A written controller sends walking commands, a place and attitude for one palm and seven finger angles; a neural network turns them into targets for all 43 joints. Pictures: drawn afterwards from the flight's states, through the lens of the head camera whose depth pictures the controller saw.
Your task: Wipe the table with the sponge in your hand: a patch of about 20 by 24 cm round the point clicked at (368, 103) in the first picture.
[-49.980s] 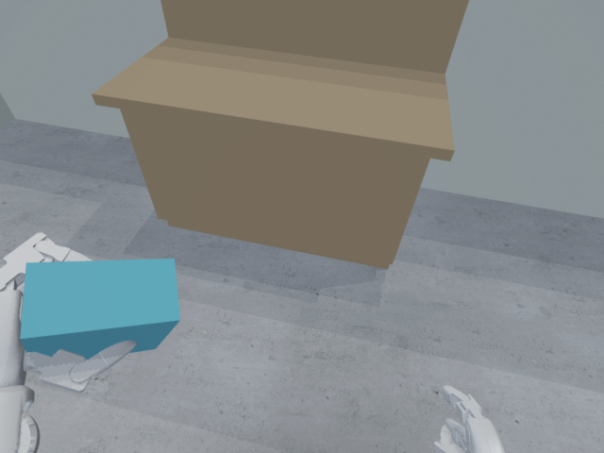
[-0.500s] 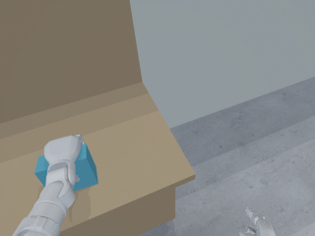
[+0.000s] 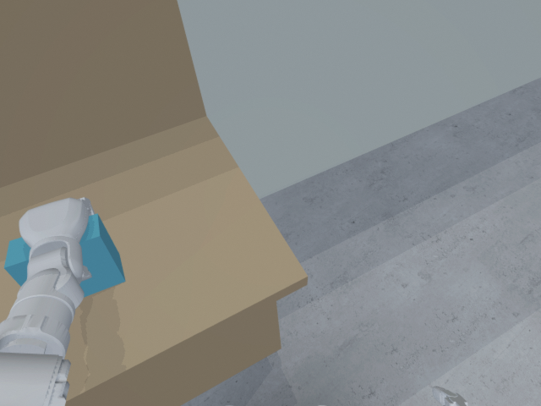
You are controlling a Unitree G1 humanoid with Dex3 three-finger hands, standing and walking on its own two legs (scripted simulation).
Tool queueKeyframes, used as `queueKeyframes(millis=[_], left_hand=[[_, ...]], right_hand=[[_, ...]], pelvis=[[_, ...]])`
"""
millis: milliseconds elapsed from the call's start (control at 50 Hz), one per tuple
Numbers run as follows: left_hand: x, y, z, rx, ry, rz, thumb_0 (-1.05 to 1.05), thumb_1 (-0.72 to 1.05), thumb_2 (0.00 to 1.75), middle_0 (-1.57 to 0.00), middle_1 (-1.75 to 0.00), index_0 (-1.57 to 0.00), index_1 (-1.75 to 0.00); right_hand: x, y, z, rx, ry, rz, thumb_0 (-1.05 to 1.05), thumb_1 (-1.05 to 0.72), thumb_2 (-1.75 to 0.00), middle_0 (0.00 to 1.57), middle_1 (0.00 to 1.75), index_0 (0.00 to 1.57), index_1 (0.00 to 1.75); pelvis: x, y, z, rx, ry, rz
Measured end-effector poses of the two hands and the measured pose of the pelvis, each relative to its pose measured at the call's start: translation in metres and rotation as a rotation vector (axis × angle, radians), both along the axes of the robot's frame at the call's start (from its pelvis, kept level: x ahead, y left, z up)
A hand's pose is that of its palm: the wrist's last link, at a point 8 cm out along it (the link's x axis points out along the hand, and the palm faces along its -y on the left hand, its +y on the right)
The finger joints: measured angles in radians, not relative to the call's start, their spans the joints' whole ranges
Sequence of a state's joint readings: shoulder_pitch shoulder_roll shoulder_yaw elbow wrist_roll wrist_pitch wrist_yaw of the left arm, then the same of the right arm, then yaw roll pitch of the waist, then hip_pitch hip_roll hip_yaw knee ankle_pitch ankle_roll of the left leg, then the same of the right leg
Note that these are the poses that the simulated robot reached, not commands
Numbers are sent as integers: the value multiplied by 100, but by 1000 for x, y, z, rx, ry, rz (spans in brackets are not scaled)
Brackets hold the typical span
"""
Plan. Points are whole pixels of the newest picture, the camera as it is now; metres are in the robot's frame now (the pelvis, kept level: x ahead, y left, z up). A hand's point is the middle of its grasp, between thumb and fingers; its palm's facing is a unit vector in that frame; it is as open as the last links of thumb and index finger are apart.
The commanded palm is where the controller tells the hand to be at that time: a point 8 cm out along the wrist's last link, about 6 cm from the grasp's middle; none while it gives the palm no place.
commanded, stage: wipe forward along the first lane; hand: left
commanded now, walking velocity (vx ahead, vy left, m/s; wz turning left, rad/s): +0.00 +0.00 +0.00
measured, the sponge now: (76, 269) +0.34 +0.35 -0.03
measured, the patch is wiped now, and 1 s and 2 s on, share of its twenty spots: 0.30 0.50 0.55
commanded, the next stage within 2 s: slide across to the middle lane in 0.46 s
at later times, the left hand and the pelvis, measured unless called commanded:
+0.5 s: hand (60, 220) +0.41 +0.38 +0.02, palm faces -0.15 -0.01 -0.99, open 10.1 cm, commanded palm +0.40 +0.38 +0.05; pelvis +0.01 +0.03 +0.00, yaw -1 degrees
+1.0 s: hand (66, 209) +0.43 +0.38 +0.02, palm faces -0.11 +0.02 -0.99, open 10.1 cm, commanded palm +0.42 +0.33 +0.07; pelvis +0.03 +0.08 +0.00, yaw +1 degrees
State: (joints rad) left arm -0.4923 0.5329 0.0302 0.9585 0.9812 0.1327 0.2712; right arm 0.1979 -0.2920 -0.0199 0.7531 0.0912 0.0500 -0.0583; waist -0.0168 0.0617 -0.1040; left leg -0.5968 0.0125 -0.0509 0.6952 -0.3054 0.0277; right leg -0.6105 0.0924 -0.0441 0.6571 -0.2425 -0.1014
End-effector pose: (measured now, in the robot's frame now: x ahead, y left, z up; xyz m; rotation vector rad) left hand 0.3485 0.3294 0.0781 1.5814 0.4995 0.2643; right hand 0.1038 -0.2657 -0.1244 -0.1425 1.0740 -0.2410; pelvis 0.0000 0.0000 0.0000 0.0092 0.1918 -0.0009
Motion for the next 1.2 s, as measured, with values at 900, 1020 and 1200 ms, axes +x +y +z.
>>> queueKeyframes(millis=[900,1020,1200], left_hand=[[60,46,-2,3,-40,-60,0,-57,109,-78,-134,-78,-135],[69,38,2,2,-46,-48,0,-56,109,-77,-135,-77,-136],[93,0,5,-47,-63,-81,0,-54,109,-75,-138,-75,-138]], right_hand=[[-1,90,5,28,92,-2,1,-90,-89,20,30,20,30],[29,105,5,44,61,44,1,-90,-89,20,30,20,30],[64,112,9,65,46,79,1,-90,-89,20,30,20,30]], pelvis=[[23,76,3,-44,47,18],[29,82,5,-43,41,32],[44,80,7,-43,39,32]])
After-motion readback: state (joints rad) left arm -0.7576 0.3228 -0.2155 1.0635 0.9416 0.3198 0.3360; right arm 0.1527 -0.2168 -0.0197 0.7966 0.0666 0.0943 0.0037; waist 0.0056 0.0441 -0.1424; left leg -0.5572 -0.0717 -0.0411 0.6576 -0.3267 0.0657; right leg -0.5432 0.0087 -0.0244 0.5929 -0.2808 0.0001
